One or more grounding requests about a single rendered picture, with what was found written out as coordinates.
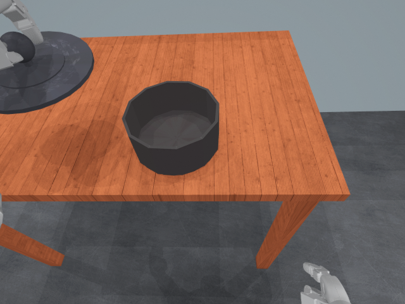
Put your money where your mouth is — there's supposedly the table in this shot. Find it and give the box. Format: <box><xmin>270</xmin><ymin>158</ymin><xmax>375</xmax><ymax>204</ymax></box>
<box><xmin>0</xmin><ymin>30</ymin><xmax>350</xmax><ymax>269</ymax></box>

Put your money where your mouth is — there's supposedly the lid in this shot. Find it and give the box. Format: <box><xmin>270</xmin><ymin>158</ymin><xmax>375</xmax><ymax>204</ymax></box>
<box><xmin>0</xmin><ymin>31</ymin><xmax>94</xmax><ymax>115</ymax></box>

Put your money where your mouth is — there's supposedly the right robot hand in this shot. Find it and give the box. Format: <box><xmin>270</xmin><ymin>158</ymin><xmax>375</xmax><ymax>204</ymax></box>
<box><xmin>301</xmin><ymin>262</ymin><xmax>350</xmax><ymax>304</ymax></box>

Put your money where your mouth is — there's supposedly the left robot hand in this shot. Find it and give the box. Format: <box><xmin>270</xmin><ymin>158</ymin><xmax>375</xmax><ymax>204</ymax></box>
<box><xmin>0</xmin><ymin>0</ymin><xmax>43</xmax><ymax>70</ymax></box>

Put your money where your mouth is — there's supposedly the pot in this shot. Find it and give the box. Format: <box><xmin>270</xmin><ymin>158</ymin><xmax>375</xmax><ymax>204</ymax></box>
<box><xmin>122</xmin><ymin>81</ymin><xmax>219</xmax><ymax>175</ymax></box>

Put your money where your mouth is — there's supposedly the knob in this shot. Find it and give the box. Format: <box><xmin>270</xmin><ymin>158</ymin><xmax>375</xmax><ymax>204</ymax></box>
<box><xmin>0</xmin><ymin>32</ymin><xmax>35</xmax><ymax>63</ymax></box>

